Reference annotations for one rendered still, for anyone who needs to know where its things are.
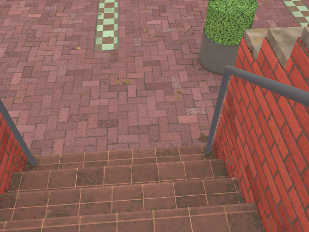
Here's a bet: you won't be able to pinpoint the stairs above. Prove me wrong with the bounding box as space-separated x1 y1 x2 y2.
0 144 265 232

